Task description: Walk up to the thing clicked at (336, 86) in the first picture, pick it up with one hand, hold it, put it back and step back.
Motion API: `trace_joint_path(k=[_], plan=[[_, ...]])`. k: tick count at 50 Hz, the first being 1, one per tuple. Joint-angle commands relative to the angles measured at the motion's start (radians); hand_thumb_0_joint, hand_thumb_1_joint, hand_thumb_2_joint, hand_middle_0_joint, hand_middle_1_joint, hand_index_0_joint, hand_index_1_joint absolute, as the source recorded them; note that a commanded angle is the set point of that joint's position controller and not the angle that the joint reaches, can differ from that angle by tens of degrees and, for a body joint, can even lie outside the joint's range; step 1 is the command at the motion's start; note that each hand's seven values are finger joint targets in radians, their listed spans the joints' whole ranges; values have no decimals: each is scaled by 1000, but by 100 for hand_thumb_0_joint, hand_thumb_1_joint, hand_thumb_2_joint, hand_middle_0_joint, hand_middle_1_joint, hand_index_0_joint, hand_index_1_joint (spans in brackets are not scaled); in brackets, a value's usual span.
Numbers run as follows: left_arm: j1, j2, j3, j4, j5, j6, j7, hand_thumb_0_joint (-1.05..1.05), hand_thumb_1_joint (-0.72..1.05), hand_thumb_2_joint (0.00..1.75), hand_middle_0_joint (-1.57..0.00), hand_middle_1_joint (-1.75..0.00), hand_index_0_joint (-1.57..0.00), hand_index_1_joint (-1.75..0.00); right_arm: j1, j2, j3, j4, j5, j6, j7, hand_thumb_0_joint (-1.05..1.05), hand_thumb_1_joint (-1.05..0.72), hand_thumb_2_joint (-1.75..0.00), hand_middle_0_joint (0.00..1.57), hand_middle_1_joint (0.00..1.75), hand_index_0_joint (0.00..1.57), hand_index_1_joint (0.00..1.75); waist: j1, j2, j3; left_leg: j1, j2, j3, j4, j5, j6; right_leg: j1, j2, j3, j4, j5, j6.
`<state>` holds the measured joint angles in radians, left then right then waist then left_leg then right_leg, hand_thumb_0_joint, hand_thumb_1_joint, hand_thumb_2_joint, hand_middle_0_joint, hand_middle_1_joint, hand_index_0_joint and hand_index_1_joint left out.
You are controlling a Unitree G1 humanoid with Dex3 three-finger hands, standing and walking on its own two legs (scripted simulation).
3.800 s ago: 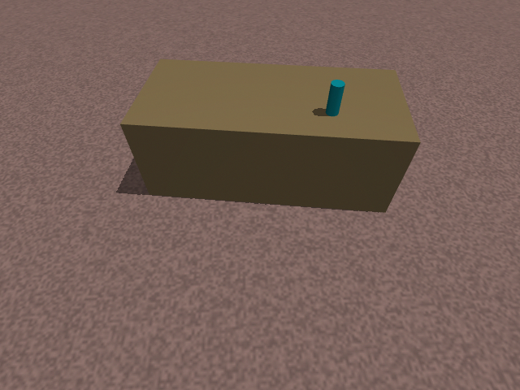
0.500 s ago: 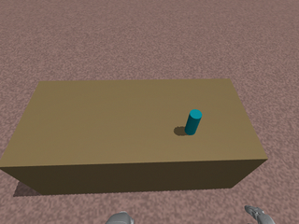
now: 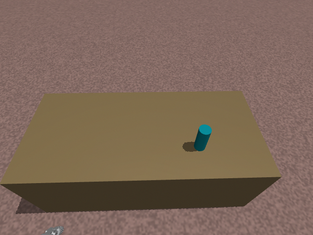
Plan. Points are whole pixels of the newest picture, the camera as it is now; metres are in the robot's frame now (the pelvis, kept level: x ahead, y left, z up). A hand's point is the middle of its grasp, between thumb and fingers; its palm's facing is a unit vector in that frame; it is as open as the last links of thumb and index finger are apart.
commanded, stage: walk up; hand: right
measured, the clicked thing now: (202, 138) +0.54 -0.21 -0.25
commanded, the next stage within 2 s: stand in 0.64 s
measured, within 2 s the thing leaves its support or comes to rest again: neither
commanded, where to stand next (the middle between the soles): +0.07 +0.00 m, yaw +0 degrees
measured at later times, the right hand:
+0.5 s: hand out of the picture +0.11 -0.25 -0.15, palm faces -0.05 +0.94 -0.33, open 7.4 cm
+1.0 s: hand out of the picture +0.11 -0.26 -0.15, palm faces -0.01 +0.94 -0.33, open 7.4 cm
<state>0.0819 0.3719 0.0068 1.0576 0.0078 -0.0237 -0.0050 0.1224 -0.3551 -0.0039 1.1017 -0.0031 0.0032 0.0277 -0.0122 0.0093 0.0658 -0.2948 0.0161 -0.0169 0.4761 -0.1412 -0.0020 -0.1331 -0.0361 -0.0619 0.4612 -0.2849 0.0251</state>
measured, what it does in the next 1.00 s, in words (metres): stands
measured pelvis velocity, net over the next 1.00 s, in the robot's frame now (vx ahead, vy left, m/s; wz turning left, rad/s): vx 0.02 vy -0.01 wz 0.01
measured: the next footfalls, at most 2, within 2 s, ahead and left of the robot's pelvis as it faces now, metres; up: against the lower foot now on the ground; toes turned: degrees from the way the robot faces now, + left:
none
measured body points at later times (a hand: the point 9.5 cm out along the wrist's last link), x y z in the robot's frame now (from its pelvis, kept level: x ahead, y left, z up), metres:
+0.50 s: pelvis +0.01 +0.00 +0.00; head +0.02 +0.00 +0.45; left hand +0.08 +0.31 -0.13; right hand +0.11 -0.30 -0.13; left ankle +0.07 +0.12 -0.74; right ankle -0.02 -0.14 -0.74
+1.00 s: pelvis +0.02 -0.01 +0.01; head +0.03 -0.01 +0.46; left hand +0.08 +0.29 -0.13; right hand +0.11 -0.31 -0.12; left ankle +0.07 +0.12 -0.74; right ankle -0.02 -0.14 -0.74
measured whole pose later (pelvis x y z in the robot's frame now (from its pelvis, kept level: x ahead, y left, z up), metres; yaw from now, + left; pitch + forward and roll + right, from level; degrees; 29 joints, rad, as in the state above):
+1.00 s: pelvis +0.02 -0.01 +0.01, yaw +0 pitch -2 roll +0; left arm 0.13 0.34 0.01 1.14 0.02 -0.01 -0.01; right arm 0.08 -0.34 -0.01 1.14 0.00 0.00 0.01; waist 0.00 0.00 0.04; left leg -0.21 0.01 -0.02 0.36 -0.11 -0.01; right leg -0.05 -0.04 -0.07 0.34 -0.26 0.02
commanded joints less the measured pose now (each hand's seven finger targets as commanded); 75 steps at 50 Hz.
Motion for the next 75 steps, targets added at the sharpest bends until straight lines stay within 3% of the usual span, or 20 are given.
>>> trace_joint_path(k=[1, 4, 8, 12, 15, 18, 26, 36, 40, 42, 45, 49, 51, 54, 56, 63, 68, 75], plan=[[-11, 218, 48, -26, -5, -16, 17, 0, 90, 90, -20, -30, -20, -30, -79, -224, -46, -56, -4, -29, -14, 0, -90, -90, 20, 30, 20, 30, 27, 34, -120, 74, 108, -127, -101, 100, 40, 32, -91, 86, -114, 97, -60], [-39, 223, 48, -21, -1, -14, 17, 0, 90, 90, -20, -30, -20, -30, -84, -226, -50, -50, -3, -25, -15, 0, -90, -90, 20, 30, 20, 30, 16, 26, -103, 72, 103, -125, -111, 61, 37, 18, -96, 84, -131, 79, -60], [-41, 216, 49, -10, -3, -16, 18, 0, 90, 90, -20, -30, -20, -30, -89, -216, -48, -41, -2, -23, -15, 0, -90, -90, 20, 30, 20, 30, 17, 8, -119, 107, 99, -109, -86, 156, 38, 24, -101, 81, -148, 136, -52], [-68, 214, 50, -7, 2, -12, 16, 0, 90, 90, -20, -30, -20, -30, -90, -223, -53, -33, -4, -18, -17, 0, -90, -90, 20, 30, 20, 30, 5, 13, -100, 97, 100, -117, -116, 69, 34, 9, -103, 76, -162, 59, -57], [-57, 208, 50, 1, 3, -12, 15, 0, 90, 90, -20, -30, -20, -30, -96, -221, -51, -32, -5, -19, -17, 0, -90, -90, 20, 30, 20, 30, 10, 11, -105, 93, 103, -126, -123, 76, 36, 29, -97, 70, -165, 69, -55], [-49, 212, 50, 9, 5, -11, 13, 0, 90, 90, -20, -30, -20, -30, -110, -223, -52, -38, -5, -17, -16, 0, -90, -90, 20, 30, 20, 30, 10, 16, -83, 86, 96, -136, -137, 20, 31, 9, -97, 69, -172, 36, -53], [-39, 211, 57, 11, 6, -11, 17, 0, 90, 90, -20, -30, -20, -30, -101, -212, -53, -34, -4, -15, -17, 0, -90, -90, 20, 30, 20, 30, 11, -4, -112, 118, 91, -115, -104, 159, 33, 37, -104, 46, -168, 114, -49], [-9, 186, 42, 20, 4, -3, 12, 0, 90, 90, -20, -30, -20, -30, -101, -210, -46, -25, -7, -24, -24, 0, -90, -90, 20, 30, 20, 30, 9, 0, -74, 120, 109, -146, -183, 31, 21, 6, -102, 74, -200, 15, -40], [17, 192, 41, 29, 4, -9, 11, 0, 90, 90, -20, -30, -20, -30, -108, -203, -45, -25, -3, -31, -26, 0, -90, -90, 20, 30, 20, 30, 15, 15, -114, 168, 113, -128, -158, 171, 23, 32, -109, 78, -197, 112, -35], [10, 196, 43, 26, 4, -12, 12, 0, 90, 90, -20, -30, -20, -30, -95, -202, -44, -21, -3, -33, -28, 0, -90, -90, 20, 30, 20, 30, 10, 0, -124, 182, 109, -114, -148, 190, 22, 39, -111, 81, -194, 134, -34], [9, 187, 40, 28, 5, -6, 12, 0, 90, 90, -20, -30, -20, -30, -104, -201, -41, -21, -2, -31, -29, 0, -90, -90, 20, 30, 20, 30, 7, 11, -75, 153, 108, -117, -174, 107, 17, 10, -105, 79, -206, 70, -36], [12, 190, 41, 24, 8, -6, 13, 0, 90, 90, -20, -30, -20, -30, -102, -198, -39, -18, -2, -31, -29, 0, -90, -90, 20, 30, 20, 30, 8, -12, -71, 158, 108, -108, -164, 134, 15, 13, -108, 81, -215, 100, -35], [14, 187, 40, 25, 7, -5, 11, 0, 90, 90, -20, -30, -20, -30, -89, -201, -38, -14, -1, -28, -29, 0, -90, -90, 20, 30, 20, 30, 4, 0, -54, 146, 101, -107, -180, 59, 10, 2, -106, 87, -222, 54, -37], [18, 185, 40, 20, 4, -7, 12, 0, 90, 90, -20, -30, -20, -30, -91, -205, -38, -15, -2, -29, -28, 0, -90, -90, 20, 30, 20, 30, 12, -7, -83, 161, 107, -104, -163, 119, 17, 31, -111, 88, -219, 97, -36], [25, 188, 42, 16, 4, -7, 14, 0, 90, 90, -20, -30, -20, -30, -96, -196, -37, -19, -3, -31, -31, 0, -90, -90, 20, 30, 20, 30, 15, -13, -108, 184, 111, -97, -144, 214, 17, 46, -111, 83, -207, 178, -32], [20, 188, 44, 6, -2, -4, 17, 0, 90, 90, -20, -30, -20, -30, -80, -203, -32, -14, -1, -34, -36, 0, -90, -90, 20, 30, 20, 30, 14, -15, -139, 215, 118, -76, -115, 334, 19, 81, -111, 72, -179, 333, -26], [12, 189, 44, 5, 1, 1, 15, 0, 90, 90, -20, -30, -20, -30, -83, -202, -29, -15, -2, -26, -37, 0, -90, -90, 20, 30, 20, 30, 10, -24, -80, 188, 112, -73, -147, 203, 10, 35, -107, 80, -213, 182, -31], [5, 194, 44, 1, 5, 0, 12, 0, 90, 90, -20, -30, -20, -30, -79, -201, -30, -15, -3, -28, -32, 0, -90, -90, 20, 30, 20, 30, 4, -22, -33, 165, 109, -85, -174, 104, 7, 3, -103, 88, -238, 88, -38]])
